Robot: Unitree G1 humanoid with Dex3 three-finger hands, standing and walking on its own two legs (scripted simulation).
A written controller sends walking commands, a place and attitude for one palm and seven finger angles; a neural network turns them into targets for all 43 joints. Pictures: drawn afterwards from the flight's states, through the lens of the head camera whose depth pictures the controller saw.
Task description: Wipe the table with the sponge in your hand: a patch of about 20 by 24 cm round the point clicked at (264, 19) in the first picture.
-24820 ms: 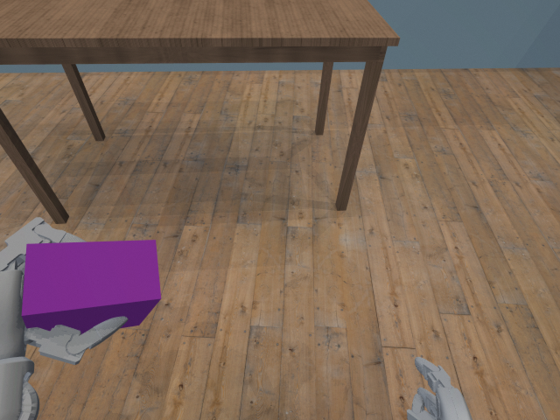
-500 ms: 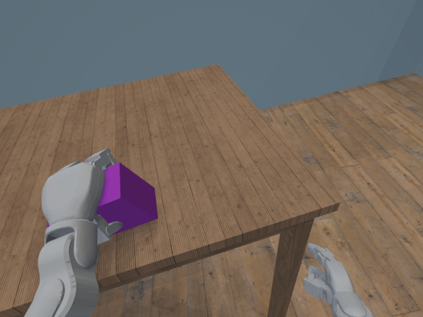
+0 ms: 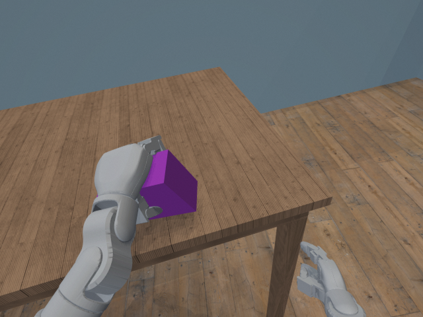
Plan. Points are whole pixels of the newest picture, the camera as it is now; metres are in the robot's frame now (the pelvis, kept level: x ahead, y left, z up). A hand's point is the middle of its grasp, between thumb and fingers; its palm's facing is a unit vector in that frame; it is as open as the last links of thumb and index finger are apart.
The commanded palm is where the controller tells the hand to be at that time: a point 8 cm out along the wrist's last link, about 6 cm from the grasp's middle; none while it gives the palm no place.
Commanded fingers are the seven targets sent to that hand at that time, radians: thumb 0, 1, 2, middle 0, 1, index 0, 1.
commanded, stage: wipe forward along the third lane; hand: left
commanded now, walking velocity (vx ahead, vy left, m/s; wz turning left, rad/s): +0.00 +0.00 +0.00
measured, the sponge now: (156, 193) +0.28 +0.15 +0.14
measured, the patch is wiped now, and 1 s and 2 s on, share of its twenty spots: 0.75 0.90 0.90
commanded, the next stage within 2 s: wipe back along the third lane in 1.84 s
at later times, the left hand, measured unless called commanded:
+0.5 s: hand (157, 172) +0.31 +0.16 +0.16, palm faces +0.18 -0.20 -0.96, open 10.1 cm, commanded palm +0.28 +0.17 +0.20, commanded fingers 0.00 0.10 1.30 -1.20 -1.60 -1.20 -1.60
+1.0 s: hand (159, 157) +0.36 +0.17 +0.15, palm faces +0.03 -0.03 -1.00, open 10.1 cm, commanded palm +0.34 +0.19 +0.18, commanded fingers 0.00 0.10 1.30 -1.20 -1.60 -1.20 -1.60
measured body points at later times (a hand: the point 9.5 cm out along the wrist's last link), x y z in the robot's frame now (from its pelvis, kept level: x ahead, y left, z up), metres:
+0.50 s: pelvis +0.00 -0.02 +0.00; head -0.05 -0.07 +0.44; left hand +0.30 +0.16 +0.22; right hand +0.23 -0.22 -0.08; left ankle +0.03 +0.14 -0.73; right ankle +0.01 -0.09 -0.73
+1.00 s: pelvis +0.00 -0.03 +0.00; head -0.04 -0.09 +0.44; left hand +0.36 +0.17 +0.21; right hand +0.21 -0.25 -0.10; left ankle +0.03 +0.13 -0.73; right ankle +0.01 -0.09 -0.73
